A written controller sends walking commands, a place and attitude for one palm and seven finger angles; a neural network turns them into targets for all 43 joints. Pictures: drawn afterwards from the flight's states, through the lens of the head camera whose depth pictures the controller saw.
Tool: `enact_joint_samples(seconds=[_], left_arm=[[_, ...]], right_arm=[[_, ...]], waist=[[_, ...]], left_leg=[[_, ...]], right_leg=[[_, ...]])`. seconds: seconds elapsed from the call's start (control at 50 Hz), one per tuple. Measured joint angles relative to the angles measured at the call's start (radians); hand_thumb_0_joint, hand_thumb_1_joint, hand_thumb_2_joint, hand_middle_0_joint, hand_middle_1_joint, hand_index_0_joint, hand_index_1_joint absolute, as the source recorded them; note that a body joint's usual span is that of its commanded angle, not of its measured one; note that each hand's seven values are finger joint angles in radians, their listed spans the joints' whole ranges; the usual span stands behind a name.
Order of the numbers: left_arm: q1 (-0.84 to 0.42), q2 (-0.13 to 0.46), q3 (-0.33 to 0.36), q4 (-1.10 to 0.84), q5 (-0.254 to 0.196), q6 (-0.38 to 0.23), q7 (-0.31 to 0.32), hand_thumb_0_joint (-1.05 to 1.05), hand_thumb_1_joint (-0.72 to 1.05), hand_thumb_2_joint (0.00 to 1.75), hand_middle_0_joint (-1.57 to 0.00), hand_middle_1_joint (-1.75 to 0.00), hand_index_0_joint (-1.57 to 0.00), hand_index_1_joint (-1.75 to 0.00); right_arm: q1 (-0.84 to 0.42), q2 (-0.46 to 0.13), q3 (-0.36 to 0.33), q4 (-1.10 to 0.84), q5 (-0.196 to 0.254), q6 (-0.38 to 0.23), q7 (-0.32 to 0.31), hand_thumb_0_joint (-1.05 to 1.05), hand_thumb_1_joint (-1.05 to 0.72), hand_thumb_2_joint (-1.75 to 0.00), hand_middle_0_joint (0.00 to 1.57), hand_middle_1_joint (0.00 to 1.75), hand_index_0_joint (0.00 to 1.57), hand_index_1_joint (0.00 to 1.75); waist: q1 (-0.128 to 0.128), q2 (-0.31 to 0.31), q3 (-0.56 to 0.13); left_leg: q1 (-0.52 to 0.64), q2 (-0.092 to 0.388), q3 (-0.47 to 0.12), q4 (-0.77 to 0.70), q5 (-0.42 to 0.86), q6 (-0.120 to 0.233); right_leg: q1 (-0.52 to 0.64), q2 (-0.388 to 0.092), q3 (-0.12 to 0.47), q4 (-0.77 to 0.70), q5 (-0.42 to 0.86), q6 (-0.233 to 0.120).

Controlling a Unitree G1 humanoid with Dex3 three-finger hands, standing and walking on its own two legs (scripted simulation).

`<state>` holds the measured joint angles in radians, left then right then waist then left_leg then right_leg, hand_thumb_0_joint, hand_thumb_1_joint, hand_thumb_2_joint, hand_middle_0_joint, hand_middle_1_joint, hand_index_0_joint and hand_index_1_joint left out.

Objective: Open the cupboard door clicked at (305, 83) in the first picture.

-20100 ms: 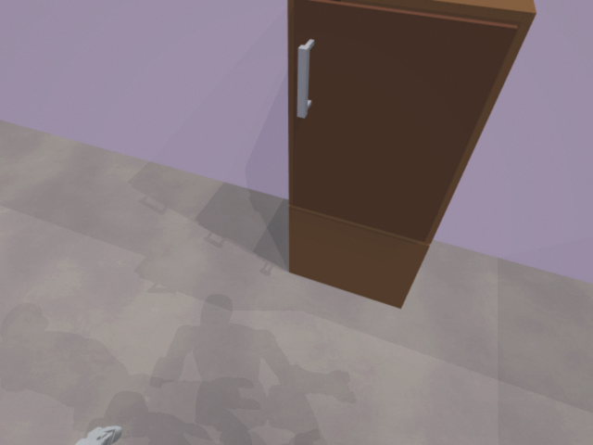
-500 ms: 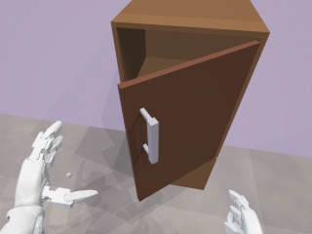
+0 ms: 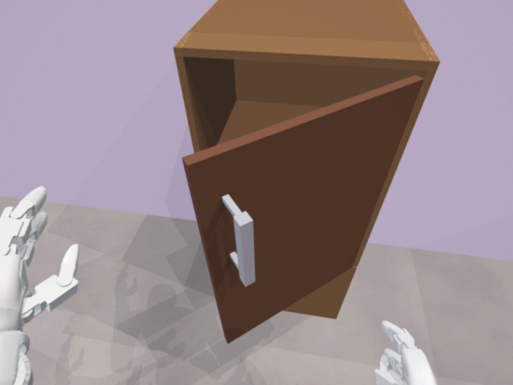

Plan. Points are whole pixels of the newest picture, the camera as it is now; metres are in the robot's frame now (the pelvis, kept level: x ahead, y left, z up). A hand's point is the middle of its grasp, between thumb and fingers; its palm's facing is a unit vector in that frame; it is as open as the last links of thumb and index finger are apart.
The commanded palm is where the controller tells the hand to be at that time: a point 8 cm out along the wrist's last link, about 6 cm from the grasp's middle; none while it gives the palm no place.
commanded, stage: draw the hand back to the body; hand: left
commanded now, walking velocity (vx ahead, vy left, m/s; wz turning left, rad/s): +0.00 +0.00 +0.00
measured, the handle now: (238, 242) +0.30 +0.07 +0.09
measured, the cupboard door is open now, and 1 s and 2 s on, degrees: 41 41 41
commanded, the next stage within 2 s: step back with the hand held close in 0.36 s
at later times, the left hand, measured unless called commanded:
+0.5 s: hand (66, 280) +0.18 +0.25 +0.15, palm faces +0.45 -0.80 -0.39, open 7.4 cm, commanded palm +0.13 +0.29 +0.17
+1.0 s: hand (14, 325) +0.12 +0.27 +0.16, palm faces +0.38 -0.77 -0.51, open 7.4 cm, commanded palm +0.07 +0.31 +0.17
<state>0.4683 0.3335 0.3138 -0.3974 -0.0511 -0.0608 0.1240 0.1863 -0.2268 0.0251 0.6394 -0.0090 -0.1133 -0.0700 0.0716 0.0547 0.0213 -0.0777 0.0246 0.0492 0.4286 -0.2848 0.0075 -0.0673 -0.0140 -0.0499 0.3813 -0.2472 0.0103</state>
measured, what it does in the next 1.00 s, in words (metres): shifts its weight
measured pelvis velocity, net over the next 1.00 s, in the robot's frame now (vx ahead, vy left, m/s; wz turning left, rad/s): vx -0.08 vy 0.02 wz -0.03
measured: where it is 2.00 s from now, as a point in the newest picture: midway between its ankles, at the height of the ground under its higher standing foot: outside the picture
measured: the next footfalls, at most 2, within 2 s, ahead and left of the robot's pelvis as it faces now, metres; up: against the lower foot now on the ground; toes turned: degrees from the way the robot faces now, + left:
right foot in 1.60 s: -0.27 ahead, -0.07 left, +0.00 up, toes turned -7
left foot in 1.76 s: -0.15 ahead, +0.09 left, +0.00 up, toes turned -4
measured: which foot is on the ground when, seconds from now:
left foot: down 0.00-1.00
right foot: down 0.00-1.00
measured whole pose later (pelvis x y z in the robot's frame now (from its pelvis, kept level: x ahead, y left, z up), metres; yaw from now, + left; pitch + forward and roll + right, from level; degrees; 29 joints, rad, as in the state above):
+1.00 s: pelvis -0.08 +0.02 -0.01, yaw -2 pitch -2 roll +0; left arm 0.56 0.44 0.44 -0.54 -0.03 -0.18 0.14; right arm 0.20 -0.22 -0.01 0.53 0.01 -0.04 -0.08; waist 0.00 -0.02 0.06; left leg -0.31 0.01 0.09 0.57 -0.23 0.04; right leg -0.33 -0.04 0.00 0.55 -0.19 0.03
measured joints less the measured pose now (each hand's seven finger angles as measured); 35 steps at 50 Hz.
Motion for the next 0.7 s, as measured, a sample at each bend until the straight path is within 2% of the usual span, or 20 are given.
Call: enact_joint_samples(seconds=[0.2,0.52,0.62,0.7], left_arm=[[-0.010,-0.012,0.001,0.012,-0.003,-0.005,-0.004,0.01,0.84,0.87,-0.20,-0.30,-0.21,-0.30],[-0.024,-0.004,0.012,0.016,-0.001,-0.020,-0.008,0.01,0.88,0.89,-0.21,-0.30,-0.21,-0.30],[-0.010,0.025,0.074,0.012,0.000,-0.074,-0.012,0.01,0.88,0.89,-0.21,-0.30,-0.21,-0.30],[0.037,0.029,0.051,-0.009,0.005,-0.072,-0.017,0.01,0.89,0.89,-0.20,-0.30,-0.21,-0.30]], right_arm=[[-0.007,-0.005,-0.009,0.000,0.001,0.011,0.007,0.01,-0.90,-0.90,0.20,0.30,0.20,0.30],[0.006,0.001,-0.005,0.004,0.006,0.006,0.004,0.01,-0.90,-0.90,0.20,0.30,0.20,0.30],[-0.021,-0.003,-0.001,-0.028,0.009,0.044,0.010,0.01,-0.90,-0.90,0.20,0.30,0.20,0.30],[-0.033,-0.013,-0.017,-0.057,0.012,0.072,0.007,0.01,-0.90,-0.90,0.20,0.30,0.20,0.30]], waist=[[-0.004,0.005,0.000],[-0.005,0.015,0.008],[-0.032,0.015,0.007],[-0.050,0.003,0.019]], left_leg=[[0.005,0.003,0.000,-0.013,0.009,-0.004],[0.001,0.012,-0.003,-0.009,0.020,-0.009],[-0.070,0.021,0.006,0.017,0.025,-0.005],[-0.111,0.014,0.027,0.022,0.039,0.003]], right_leg=[[0.003,0.004,0.000,-0.009,0.006,-0.004],[0.004,0.012,-0.003,-0.015,0.022,-0.010],[-0.060,0.021,0.007,-0.015,0.046,-0.008],[-0.115,0.013,0.028,0.003,0.061,0.001]])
